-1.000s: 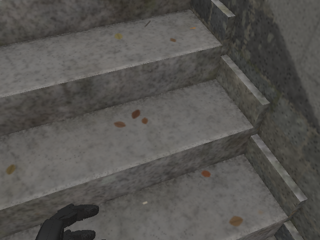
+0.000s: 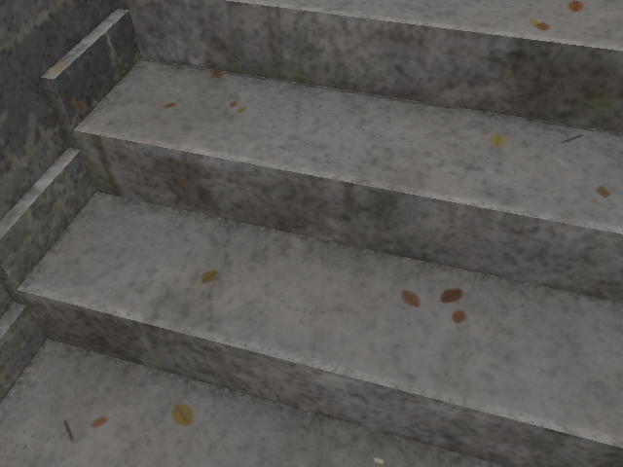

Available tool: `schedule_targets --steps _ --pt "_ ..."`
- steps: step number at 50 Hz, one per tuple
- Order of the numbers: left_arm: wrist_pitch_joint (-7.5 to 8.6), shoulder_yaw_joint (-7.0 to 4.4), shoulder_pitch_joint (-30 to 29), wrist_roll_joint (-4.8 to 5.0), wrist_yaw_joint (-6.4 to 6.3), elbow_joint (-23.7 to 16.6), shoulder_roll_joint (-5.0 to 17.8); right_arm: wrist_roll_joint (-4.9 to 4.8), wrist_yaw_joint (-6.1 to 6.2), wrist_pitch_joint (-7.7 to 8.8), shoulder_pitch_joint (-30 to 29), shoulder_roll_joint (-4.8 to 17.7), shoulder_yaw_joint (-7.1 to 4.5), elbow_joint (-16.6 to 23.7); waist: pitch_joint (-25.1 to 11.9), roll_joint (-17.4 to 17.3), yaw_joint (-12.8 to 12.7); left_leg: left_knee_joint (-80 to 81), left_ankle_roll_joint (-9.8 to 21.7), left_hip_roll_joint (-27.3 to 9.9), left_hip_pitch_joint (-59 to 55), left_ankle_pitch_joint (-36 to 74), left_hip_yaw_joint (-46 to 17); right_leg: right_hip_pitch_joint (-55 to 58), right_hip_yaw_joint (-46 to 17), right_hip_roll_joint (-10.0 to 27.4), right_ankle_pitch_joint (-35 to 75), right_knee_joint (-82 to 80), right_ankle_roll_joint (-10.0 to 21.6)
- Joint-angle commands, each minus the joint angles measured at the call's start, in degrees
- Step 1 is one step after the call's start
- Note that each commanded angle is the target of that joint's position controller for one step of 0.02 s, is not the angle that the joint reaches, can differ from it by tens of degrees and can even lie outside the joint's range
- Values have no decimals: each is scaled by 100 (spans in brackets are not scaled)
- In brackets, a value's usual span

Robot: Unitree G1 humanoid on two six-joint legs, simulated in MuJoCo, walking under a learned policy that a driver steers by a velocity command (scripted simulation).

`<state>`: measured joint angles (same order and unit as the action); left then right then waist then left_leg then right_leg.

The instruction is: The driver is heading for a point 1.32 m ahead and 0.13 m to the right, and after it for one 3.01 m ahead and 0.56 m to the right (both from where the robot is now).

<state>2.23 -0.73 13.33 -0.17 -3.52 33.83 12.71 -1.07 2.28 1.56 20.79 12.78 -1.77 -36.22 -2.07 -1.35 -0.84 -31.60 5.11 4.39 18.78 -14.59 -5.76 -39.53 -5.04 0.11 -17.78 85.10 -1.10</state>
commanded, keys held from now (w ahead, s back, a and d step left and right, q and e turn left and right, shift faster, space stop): w+q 0.02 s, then w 0.16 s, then no key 0.82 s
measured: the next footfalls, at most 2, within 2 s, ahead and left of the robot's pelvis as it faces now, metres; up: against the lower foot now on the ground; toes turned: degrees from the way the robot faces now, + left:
right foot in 0.14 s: +0.09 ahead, -0.18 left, +0.00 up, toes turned +5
left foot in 0.54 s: +0.21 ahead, +0.18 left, +0.00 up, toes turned +10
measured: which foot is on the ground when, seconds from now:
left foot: down 0.00-0.12, up 0.14-0.52, down 0.54-1.00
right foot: up 0.00-0.12, down 0.14-0.56, up 0.58-1.00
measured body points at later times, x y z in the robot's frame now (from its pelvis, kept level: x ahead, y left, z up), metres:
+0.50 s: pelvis +0.14 +0.02 +0.00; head +0.15 +0.02 +0.45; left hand +0.08 +0.24 -0.14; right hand +0.36 -0.14 -0.09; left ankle +0.17 +0.17 -0.68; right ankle +0.05 -0.18 -0.73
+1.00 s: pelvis +0.20 +0.08 +0.02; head +0.22 +0.10 +0.46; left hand +0.34 +0.26 -0.12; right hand +0.20 -0.14 -0.13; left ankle +0.17 +0.18 -0.73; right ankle +0.23 -0.09 -0.46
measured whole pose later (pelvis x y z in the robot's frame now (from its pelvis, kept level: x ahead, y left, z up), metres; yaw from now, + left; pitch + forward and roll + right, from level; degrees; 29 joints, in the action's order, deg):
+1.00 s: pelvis +0.20 +0.08 +0.02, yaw +6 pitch +1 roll -2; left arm -2.2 2.6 8.2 -0.6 -4.6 42.4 3.3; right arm 2.5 5.0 -1.2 21.5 6.7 0.5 -55.3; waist 1.4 1.0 2.7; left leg -20.5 2.2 -1.5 9.3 -12.8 4.6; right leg -55.4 -6.5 1.7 -26.7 109.0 -5.9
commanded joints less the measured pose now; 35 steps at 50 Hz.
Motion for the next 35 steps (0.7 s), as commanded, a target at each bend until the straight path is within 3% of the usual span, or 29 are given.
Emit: schedule_targets --steps 1,2,4,5,6,7,8,9,10,11,12,13,14,15,17,19,21,22,23,24,25,26,27,28,29,30,31,33,35 --pt "100 -18 509 -43 32 -65 266 155 11 133 -1215 667 -118 799 134 -323 -610 1715 866 -1051 1420 -1625 -1587 963 460 2 503 -1383 126" --pt "66 39 509 -57 27 -21 175 130 -39 98 -1405 631 -96 774 30 -494 -665 1705 718 -923 1980 -1215 -1055 1904 717 -60 543 -2133 244" --pt "59 -122 1203 78 -3 252 338 -30 -83 134 -1252 545 -79 692 -109 -1118 -748 1483 552 -1062 1915 -1302 -997 2890 667 155 800 -3371 456" --pt "-34 -227 1961 139 -1 557 400 -23 -127 151 -1580 366 -7 720 -206 -1257 -1074 881 418 -987 1796 -1376 -976 3443 574 289 964 -4312 611" --pt "-19 -252 1974 128 6 755 296 -176 -135 80 -1388 187 -7 601 52 -1062 -999 -309 147 -699 1709 -1169 -608 3603 373 290 389 -5500 702" --pt "62 -198 2152 -79 127 975 145 -206 -198 55 -999 -309 105 601 87 166 -739 -2294 -115 -140 2065 -1170 -258 4067 55 421 529 -5776 706" --pt "176 -179 2091 -119 193 929 418 -151 -235 180 -778 -646 214 793 29 1548 -490 -4615 -538 266 2805 -1896 -126 4105 -1534 1484 3206 -5762 921" --pt "210 -262 1885 -37 272 868 704 -147 -218 183 775 -363 61 350 -342 1484 174 -6301 -757 210 2953 -1742 -513 4022 -2679 2260 3664 -5891 1597" --pt "213 -445 1730 228 248 956 1034 -313 -155 170 1088 7 -26 270 -188 1968 288 -6428 -774 -225 3378 -1189 -714 3716 -3855 2600 374 -6619 1913" --pt "89 -388 1577 316 173 818 795 -361 -144 116 -53 449 -134 520 664 1270 -194 -6258 -863 -292 3844 -566 -755 3297 -3285 2107 -1367 -7019 1910" --pt "37 -331 1558 204 114 868 716 -299 -113 72 -951 314 -89 772 1199 1052 -402 -6451 -908 -249 4246 -504 -617 3142 -3104 2036 -1427 -7246 1848" --pt "25 -234 1553 90 45 984 368 -141 -150 104 -1333 222 -44 931 1311 791 -421 -6669 -895 -289 4267 -233 -704 3084 -2829 1943 -660 -7262 1870" --pt "5 -203 1380 51 -30 1063 208 -99 -216 83 -1306 11 11 1014 1262 1138 -221 -6746 -899 -434 4505 -183 -612 3312 -2330 1880 240 -7137 1853" --pt "-26 -107 1276 22 -62 1083 -113 -43 -268 16 -1117 -39 32 989 1096 1008 -144 -6432 -909 -563 4140 -33 -547 3182 -1869 1784 1288 -7053 1816" --pt "-1 -54 923 34 -71 1255 -237 -62 -240 -259 -702 -282 75 810 870 809 213 -6587 -934 -712 3390 -214 -405 2773 -774 1770 2926 -6903 1584" --pt "-123 -86 317 -9 -37 1077 3 -68 -368 -369 -734 -308 106 781 507 293 332 -5151 -894 -1122 2273 178 235 2469 182 1437 3008 -7083 1304" --pt "-277 -275 859 77 -146 1121 536 -61 -330 -410 -1416 -408 144 794 483 572 -139 -3093 -917 -954 1170 196 1063 2446 604 1182 2858 -7417 1128" --pt "-306 -321 1054 -25 -162 1156 651 -131 -308 -391 -1776 -463 158 936 654 760 -284 -2514 -884 -944 1007 113 1105 2596 490 1306 3158 -7554 1130" --pt "-327 -363 1157 37 -211 1222 781 -161 -244 -307 -1749 -378 144 968 397 1206 -246 -2180 -808 -766 825 -87 1138 3125 407 1338 4500 -7357 1156" --pt "-339 -396 998 37 -224 1198 938 -103 -211 -232 -1508 -157 56 915 48 1331 -99 -1570 -677 -695 661 35 1009 3701 504 1313 5425 -6846 1062" --pt "-414 -410 1300 154 -156 1351 984 -59 -240 -176 -1055 -64 -7 870 -323 1095 212 -455 -453 -444 226 -518 1194 4233 654 1229 5043 -6219 950" --pt "-342 -360 1153 227 -86 1299 859 -44 -230 -109 -672 361 -191 692 -255 832 418 594 -175 -538 -177 1095 931 4342 542 1207 5934 -5567 719" --pt "-214 -352 896 158 -26 1220 801 -31 -198 -180 -57 485 -272 434 -332 971 737 1655 -98 -747 -1014 2068 523 3948 413 987 5126 -4905 508" --pt "-78 -254 1322 -143 131 1165 296 52 -165 -300 391 920 -315 74 -601 -940 361 489 -185 -1556 -2952 7000 -161 1904 637 439 1154 -3546 185" --pt "114 -104 1915 -137 322 1564 -228 245 -161 -371 909 958 -268 -216 -1598 -2606 338 222 660 -2648 -3544 9719 -1108 1205 214 -114 -1395 -1962 -192" --pt "184 -231 1973 159 401 2008 38 503 -176 -362 1161 536 -178 -362 -1824 -1701 586 496 1207 -2803 -2957 8916 -1387 1307 -560 -119 -1595 -431 -408" --pt "155 -201 1587 286 409 1963 -260 540 -187 -299 715 531 -169 -473 -1261 -1410 405 736 1240 -2674 -2379 7432 -1074 892 -524 -81 -1755 624 -434" --pt "-124 -199 578 162 194 1581 -363 318 -220 -319 -723 96 -18 -428 -76 -847 -9 990 736 -2224 -1192 5380 -422 276 -102 -24 -1709 1720 -417" --pt "-310 -172 579 45 111 1478 -402 278 -205 -268 -855 4 23 -711 80 -426 -150 979 593 -2037 -652 4662 -68 212 17 -272 -1393 2742 -272"
Over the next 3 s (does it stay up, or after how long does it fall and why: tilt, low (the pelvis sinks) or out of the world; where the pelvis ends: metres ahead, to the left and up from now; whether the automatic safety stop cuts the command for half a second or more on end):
stays up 0.85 0.14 0.34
